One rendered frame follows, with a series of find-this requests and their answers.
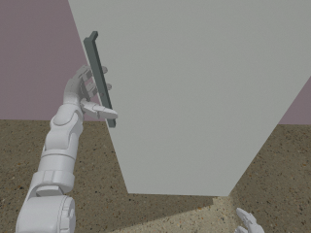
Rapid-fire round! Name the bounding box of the right robot hand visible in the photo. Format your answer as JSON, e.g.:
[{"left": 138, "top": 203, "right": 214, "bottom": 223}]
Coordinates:
[{"left": 234, "top": 208, "right": 264, "bottom": 233}]

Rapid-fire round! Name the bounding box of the robot left upper arm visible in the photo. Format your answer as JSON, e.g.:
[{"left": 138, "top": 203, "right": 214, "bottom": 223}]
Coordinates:
[{"left": 15, "top": 195, "right": 76, "bottom": 233}]

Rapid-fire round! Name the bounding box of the robot left forearm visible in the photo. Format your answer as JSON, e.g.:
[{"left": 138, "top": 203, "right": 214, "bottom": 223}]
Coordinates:
[{"left": 16, "top": 104, "right": 85, "bottom": 233}]

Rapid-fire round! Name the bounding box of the left robot hand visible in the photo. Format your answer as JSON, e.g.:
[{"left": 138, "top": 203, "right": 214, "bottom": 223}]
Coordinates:
[{"left": 62, "top": 64, "right": 119, "bottom": 119}]

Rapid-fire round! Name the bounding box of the handle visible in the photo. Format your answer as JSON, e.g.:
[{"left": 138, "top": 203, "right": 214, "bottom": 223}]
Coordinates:
[{"left": 83, "top": 31, "right": 116, "bottom": 128}]

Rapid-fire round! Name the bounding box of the fridge door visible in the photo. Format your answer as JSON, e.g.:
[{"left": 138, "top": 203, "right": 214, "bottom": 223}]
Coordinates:
[{"left": 68, "top": 0, "right": 311, "bottom": 197}]

